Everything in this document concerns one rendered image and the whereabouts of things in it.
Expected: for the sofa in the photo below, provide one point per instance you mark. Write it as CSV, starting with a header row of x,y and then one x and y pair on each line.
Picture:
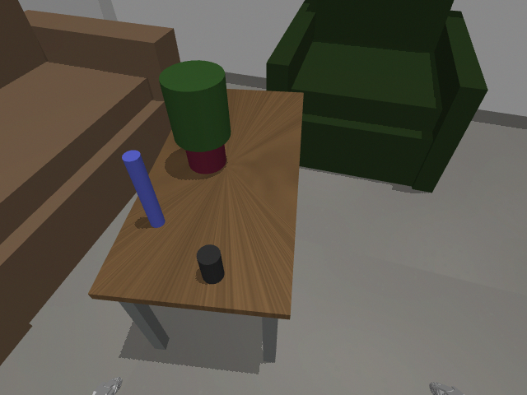
x,y
76,93

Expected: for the potted plant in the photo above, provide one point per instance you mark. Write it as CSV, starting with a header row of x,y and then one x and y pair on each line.
x,y
196,102

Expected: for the coffee table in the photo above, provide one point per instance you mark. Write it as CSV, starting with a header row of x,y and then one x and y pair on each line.
x,y
247,209

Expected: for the left robot hand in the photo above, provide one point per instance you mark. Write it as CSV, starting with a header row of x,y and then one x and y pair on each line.
x,y
110,388

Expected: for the armchair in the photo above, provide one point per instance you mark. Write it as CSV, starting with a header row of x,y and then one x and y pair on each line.
x,y
390,86

